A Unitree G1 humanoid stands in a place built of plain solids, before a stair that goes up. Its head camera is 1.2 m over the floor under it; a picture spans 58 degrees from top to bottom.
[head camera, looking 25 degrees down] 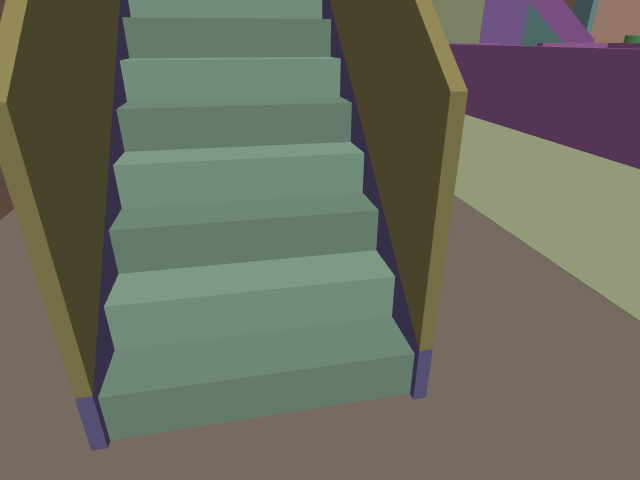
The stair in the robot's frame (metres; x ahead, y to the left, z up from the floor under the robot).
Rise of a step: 0.18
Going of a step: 0.23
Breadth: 1.05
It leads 11 degrees to the left of straight ahead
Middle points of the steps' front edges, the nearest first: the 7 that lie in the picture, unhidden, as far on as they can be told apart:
1.12 0.18 0.19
1.34 0.22 0.37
1.57 0.27 0.56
1.80 0.32 0.74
2.03 0.36 0.93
2.25 0.41 1.11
2.48 0.45 1.29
